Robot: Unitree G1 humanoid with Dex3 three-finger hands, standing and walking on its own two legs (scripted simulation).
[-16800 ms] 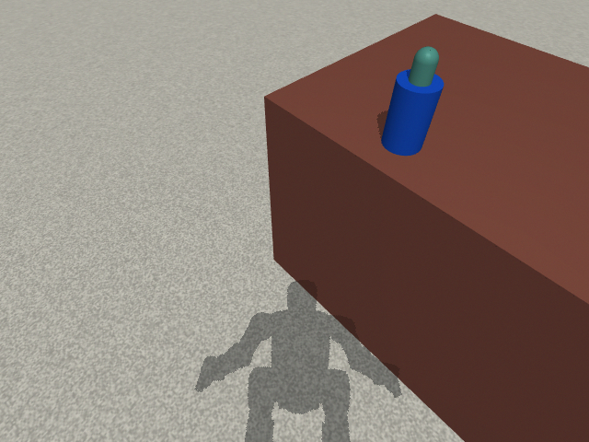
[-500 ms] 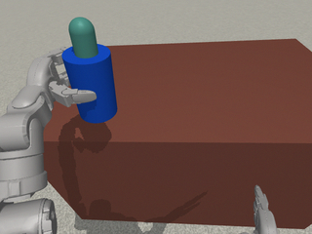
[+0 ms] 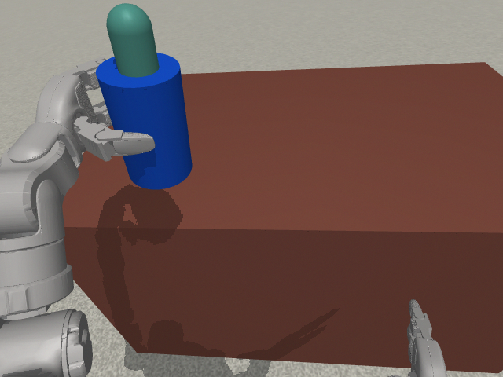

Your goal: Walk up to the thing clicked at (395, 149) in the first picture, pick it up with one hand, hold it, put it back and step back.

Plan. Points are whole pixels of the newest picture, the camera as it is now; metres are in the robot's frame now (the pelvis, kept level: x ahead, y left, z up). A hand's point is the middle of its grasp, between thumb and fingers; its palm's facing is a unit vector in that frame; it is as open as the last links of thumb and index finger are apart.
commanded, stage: hold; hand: left
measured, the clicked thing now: (146, 102) +0.34 +0.13 +0.31
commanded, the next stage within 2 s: none
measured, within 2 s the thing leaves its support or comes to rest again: neither
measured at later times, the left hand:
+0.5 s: hand (118, 114) +0.33 +0.17 +0.30, palm faces +0.09 -0.99 -0.07, open 11.7 cm
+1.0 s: hand (116, 108) +0.33 +0.17 +0.31, palm faces +0.08 -0.99 -0.07, open 11.8 cm
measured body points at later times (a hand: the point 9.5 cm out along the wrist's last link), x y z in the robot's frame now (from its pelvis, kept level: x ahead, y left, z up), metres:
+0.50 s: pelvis -0.01 +0.00 +0.00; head -0.05 -0.04 +0.45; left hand +0.31 +0.22 +0.31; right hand +0.17 -0.25 -0.07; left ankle +0.03 +0.12 -0.72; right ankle +0.01 -0.14 -0.72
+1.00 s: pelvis -0.01 +0.00 +0.00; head -0.06 -0.04 +0.44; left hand +0.32 +0.22 +0.31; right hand +0.18 -0.24 -0.06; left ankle +0.03 +0.12 -0.72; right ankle +0.01 -0.14 -0.72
